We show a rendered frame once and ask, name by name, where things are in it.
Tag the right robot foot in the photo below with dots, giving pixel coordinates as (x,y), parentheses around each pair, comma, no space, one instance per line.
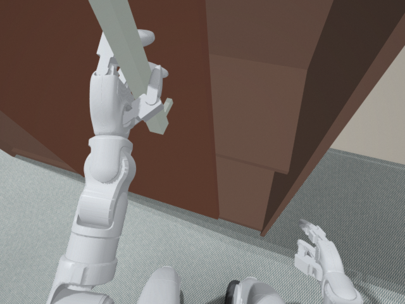
(230,291)

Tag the robot left hand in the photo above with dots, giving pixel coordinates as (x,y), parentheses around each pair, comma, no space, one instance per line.
(110,93)

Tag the robot right hand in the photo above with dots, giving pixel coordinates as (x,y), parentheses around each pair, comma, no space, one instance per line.
(322,259)

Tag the robot left upper arm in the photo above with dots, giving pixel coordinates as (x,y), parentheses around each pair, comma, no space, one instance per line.
(69,296)

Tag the wardrobe door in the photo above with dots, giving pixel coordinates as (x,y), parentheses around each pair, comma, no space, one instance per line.
(47,57)
(17,137)

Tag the robot left thigh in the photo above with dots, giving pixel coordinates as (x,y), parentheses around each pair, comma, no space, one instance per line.
(163,287)

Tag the left robot forearm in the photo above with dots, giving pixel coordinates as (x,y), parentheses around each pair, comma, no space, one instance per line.
(90,259)

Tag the right robot forearm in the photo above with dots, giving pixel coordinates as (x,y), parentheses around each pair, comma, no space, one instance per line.
(337,288)

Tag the handle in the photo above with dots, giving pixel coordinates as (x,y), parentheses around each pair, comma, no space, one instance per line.
(117,22)

